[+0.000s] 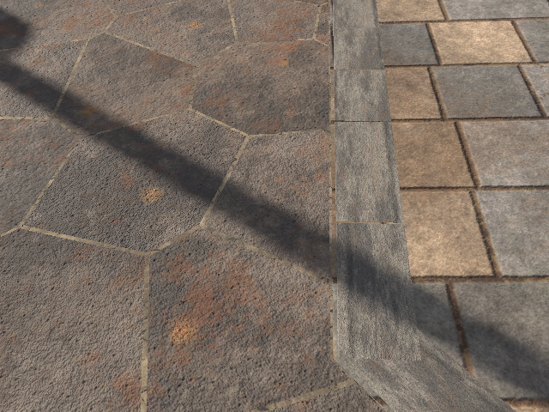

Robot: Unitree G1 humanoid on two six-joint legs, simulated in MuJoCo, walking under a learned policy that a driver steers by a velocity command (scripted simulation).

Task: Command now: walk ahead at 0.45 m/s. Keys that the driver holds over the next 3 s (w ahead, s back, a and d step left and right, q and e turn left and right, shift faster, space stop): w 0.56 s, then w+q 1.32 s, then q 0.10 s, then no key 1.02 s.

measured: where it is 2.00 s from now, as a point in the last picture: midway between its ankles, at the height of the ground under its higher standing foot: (227, 241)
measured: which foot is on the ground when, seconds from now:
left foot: up 0.00-0.34, down 0.36-0.86, up 0.88-1.00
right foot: down 0.00-0.36, up 0.38-0.84, down 0.86-1.00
